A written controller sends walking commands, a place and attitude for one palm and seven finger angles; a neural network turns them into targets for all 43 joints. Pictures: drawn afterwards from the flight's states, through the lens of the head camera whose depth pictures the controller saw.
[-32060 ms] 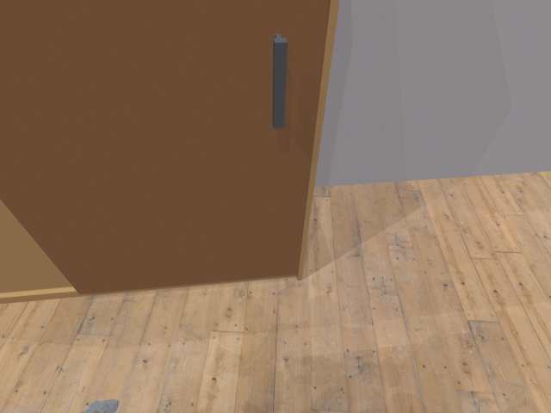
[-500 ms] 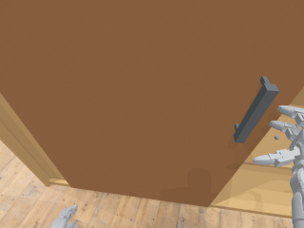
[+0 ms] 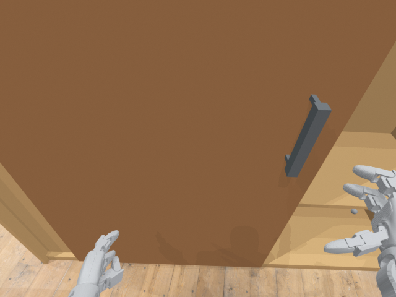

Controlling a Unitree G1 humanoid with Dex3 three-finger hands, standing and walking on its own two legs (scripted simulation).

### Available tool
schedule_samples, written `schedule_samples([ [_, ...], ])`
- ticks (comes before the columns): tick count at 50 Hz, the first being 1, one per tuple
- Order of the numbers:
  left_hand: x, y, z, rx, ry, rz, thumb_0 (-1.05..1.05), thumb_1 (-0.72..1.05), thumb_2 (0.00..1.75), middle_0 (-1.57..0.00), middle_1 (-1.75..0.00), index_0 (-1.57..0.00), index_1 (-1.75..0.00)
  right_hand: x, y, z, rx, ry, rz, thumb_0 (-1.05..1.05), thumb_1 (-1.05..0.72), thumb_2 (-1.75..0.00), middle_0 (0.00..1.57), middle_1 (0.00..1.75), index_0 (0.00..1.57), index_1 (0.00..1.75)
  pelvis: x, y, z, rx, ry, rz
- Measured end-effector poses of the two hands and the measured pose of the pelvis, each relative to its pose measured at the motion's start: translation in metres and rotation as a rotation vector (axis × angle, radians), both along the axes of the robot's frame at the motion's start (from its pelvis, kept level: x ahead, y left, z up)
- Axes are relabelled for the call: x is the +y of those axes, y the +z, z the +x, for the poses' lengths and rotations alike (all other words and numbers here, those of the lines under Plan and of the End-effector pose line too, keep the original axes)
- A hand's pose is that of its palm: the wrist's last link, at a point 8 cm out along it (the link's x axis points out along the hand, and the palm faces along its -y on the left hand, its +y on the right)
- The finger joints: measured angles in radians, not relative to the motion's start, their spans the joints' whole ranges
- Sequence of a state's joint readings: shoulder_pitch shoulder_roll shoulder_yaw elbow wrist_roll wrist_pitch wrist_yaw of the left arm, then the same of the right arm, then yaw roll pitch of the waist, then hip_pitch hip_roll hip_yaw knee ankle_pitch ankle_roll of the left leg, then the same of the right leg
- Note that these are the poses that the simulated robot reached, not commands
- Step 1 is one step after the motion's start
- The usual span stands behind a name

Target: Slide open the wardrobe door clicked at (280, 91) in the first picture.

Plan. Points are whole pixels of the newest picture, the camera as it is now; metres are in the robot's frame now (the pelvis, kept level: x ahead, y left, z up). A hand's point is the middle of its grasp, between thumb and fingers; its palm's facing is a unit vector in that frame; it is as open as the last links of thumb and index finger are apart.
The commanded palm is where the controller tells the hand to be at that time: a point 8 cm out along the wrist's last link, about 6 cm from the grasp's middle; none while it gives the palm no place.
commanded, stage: draw the hand back to the body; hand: right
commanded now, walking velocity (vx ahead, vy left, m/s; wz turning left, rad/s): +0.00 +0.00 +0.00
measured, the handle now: (301, 137) +0.41 -0.23 +0.13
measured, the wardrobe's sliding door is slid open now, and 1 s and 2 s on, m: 0.67 0.67 0.67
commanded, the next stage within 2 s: step back with the hand held close in 1.70 s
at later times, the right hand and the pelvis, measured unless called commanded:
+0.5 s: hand (365, 221) +0.21 -0.25 +0.15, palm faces +0.10 +0.99 -0.07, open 14.7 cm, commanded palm +0.17 -0.30 +0.15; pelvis +0.00 +0.01 +0.00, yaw +1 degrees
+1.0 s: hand (389, 222) +0.20 -0.28 +0.16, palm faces +0.47 +0.83 -0.32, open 12.0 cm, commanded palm +0.15 -0.31 +0.17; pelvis +0.00 -0.02 +0.01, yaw +1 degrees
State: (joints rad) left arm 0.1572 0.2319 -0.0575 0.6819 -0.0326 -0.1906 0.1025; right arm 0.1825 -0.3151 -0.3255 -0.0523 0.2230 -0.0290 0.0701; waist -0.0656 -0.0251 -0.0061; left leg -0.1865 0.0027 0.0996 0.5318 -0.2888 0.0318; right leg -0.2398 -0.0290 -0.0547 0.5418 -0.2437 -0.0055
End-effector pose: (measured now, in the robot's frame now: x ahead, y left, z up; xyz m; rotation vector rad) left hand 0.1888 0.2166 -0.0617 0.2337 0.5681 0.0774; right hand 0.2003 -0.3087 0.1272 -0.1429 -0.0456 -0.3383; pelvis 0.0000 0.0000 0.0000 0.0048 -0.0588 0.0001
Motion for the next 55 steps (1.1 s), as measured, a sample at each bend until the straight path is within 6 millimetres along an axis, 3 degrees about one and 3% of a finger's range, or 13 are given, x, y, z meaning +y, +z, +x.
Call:
schedule_samples([
  [8, 0.011, -0.006, -0.007, 0.016, -0.007, 0.009, 0.01, 0.9, 0.9, -0.2, -0.3, -0.2, -0.3, 0.002, 0.007, -0.022, -0.033, -0.001, -0.018, -0.01, 0.56, -0.2, 0.25, 1.15, 0.25, 1.16, 0.009, -0.001, -0.002, -0.018, -0.009, 0.001],
  [19, 0.034, -0.006, -0.024, -0.013, 0.078, 0.006, 0.01, 0.9, 0.9, -0.2, -0.3, -0.2, -0.3, 0.009, 0.022, -0.007, 0.009, 0.265, 0.044, -0.01, 0.56, -0.2, 0.25, 1.15, 0.25, 1.15, 0.011, 0.0, -0.003, -0.038, 0.002, 0.004],
  [25, 0.038, 0.002, -0.027, -0.062, 0.104, -0.002, 0.01, 0.9, 0.9, -0.2, -0.3, -0.2, -0.3, 0.002, 0.022, -0.021, 0.005, 0.238, 0.066, -0.01, 0.55, -0.2, 0.25, 1.15, 0.25, 1.15, 0.005, -0.001, 0.001, -0.03, 0.018, 0.003],
  [32, 0.023, 0.009, -0.023, -0.075, 0.06, 0.03, 0.01, 0.9, 0.9, -0.2, -0.3, -0.2, -0.3, 0.002, 0.014, -0.039, -0.003, 0.206, 0.078, -0.01, 0.52, -0.22, 0.25, 1.13, 0.25, 1.14, -0.003, 0.0, -0.002, -0.047, 0.001, 0.01],
  [38, 0.0, 0.011, -0.015, -0.063, -0.009, 0.04, 0.01, 0.9, 0.9, -0.2, -0.3, -0.2, -0.3, -0.011, 0.029, -0.047, -0.029, -0.065, -0.152, -0.01, 0.39, -0.28, 0.24, 1.05, 0.25, 1.06, -0.009, 0.003, -0.007, -0.054, 0.003, 0.017],
  [43, -0.017, 0.006, -0.012, -0.024, -0.036, 0.019, 0.01, 0.9, 0.9, -0.2, -0.3, -0.2, -0.3, -0.01, 0.035, -0.054, -0.049, -0.132, -0.216, -0.01, 0.24, -0.36, 0.24, 0.96, 0.24, 0.97, -0.016, 0.007, -0.004, -0.053, 0.01, 0.012],
  [49, -0.027, -0.001, -0.011, 0.027, -0.038, 0.001, 0.01, 0.9, 0.9, -0.2, -0.3, -0.2, -0.3, -0.006, 0.043, -0.049, -0.077, -0.13, -0.245, 0.0, 0.03, -0.46, 0.23, 0.84, 0.24, 0.85, -0.021, 0.009, 0.003, -0.063, 0.012, 0.006],
  [55, -0.023, 0.0, -0.009, 0.045, -0.017, -0.002, 0.01, 0.9, 0.9, -0.2, -0.3, -0.2, -0.3, -0.005, 0.05, -0.04, -0.092, -0.116, -0.266, 0.0, -0.18, -0.56, 0.23, 0.71, 0.23, 0.72, -0.02, 0.011, 0.009, -0.068, 0.021, 0.004],
])
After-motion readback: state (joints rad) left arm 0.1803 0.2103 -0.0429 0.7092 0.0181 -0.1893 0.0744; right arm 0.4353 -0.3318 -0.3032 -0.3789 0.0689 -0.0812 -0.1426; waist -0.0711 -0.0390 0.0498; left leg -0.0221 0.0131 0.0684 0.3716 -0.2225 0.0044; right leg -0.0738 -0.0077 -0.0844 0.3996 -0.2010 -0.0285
